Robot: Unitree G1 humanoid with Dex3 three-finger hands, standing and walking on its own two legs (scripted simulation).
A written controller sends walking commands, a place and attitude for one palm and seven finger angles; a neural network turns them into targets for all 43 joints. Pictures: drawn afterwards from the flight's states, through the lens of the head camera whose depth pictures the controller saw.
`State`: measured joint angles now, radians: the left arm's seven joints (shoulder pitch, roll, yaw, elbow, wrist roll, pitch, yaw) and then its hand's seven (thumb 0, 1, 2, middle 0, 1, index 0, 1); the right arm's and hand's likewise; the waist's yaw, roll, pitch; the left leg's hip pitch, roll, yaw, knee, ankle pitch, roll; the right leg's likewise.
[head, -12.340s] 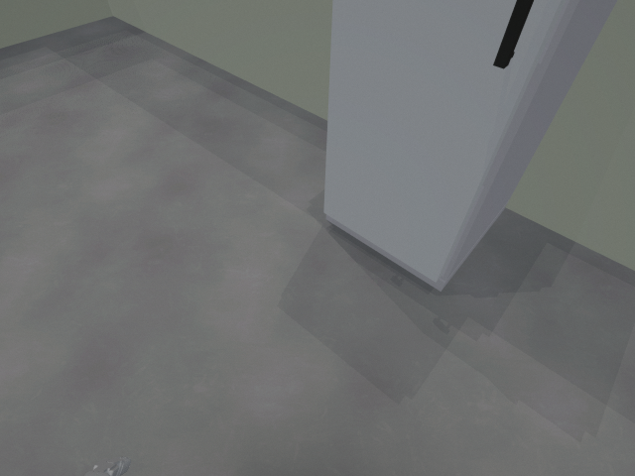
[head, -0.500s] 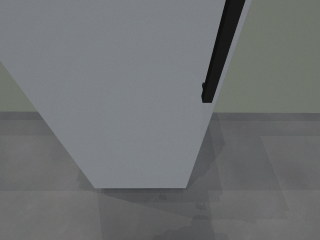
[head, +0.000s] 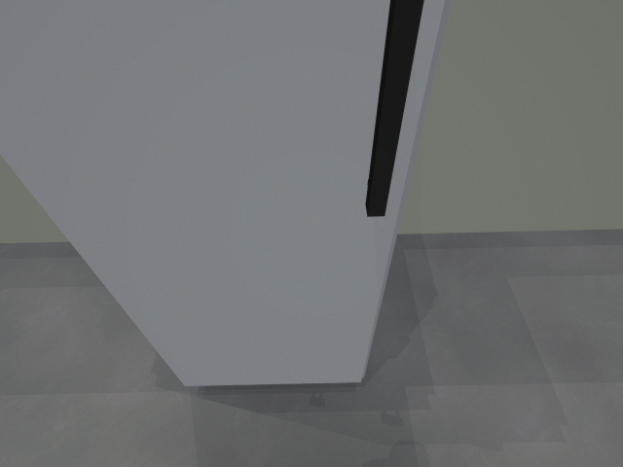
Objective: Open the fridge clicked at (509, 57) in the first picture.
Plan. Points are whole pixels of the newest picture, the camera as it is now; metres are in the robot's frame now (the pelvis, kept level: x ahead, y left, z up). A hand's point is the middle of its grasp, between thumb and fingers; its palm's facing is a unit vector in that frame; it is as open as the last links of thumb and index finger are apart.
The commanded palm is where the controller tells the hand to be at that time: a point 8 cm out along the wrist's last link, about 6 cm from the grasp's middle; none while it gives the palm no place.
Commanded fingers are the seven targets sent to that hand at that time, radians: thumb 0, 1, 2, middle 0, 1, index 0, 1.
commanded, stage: come to a stop and stand still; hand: right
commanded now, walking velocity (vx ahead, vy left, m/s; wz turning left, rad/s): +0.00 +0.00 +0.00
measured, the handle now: (388, 94) +0.44 -0.06 +0.27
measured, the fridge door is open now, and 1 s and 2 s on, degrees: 0 0 0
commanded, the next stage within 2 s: look again from close up in 0.94 s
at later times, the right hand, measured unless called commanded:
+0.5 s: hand out of the picture +0.03 -0.21 -0.18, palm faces -0.03 +0.98 -0.21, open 7.3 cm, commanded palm none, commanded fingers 0.00 -0.90 -0.90 0.20 0.30 0.20 0.30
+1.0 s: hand out of the picture +0.03 -0.21 -0.17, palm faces -0.02 +0.97 -0.24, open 7.3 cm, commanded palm none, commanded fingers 0.00 -0.90 -0.90 0.20 0.30 0.20 0.30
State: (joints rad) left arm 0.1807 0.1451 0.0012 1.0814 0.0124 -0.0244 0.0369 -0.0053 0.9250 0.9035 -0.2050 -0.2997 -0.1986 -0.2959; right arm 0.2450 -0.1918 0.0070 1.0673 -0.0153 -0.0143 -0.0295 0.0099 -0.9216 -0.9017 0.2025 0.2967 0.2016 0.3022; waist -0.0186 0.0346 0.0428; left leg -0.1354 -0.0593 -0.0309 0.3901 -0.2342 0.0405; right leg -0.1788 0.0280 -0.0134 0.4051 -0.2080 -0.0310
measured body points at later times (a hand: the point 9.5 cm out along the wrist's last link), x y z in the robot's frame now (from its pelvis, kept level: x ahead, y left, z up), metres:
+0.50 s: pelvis +0.00 -0.03 +0.00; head +0.03 -0.04 +0.45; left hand +0.02 +0.22 -0.15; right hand +0.03 -0.26 -0.16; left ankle -0.02 +0.09 -0.74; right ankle +0.01 -0.10 -0.74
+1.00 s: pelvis +0.01 -0.03 +0.00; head +0.01 -0.01 +0.45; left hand +0.04 +0.21 -0.16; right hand +0.03 -0.26 -0.15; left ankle -0.02 +0.09 -0.74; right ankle +0.01 -0.10 -0.74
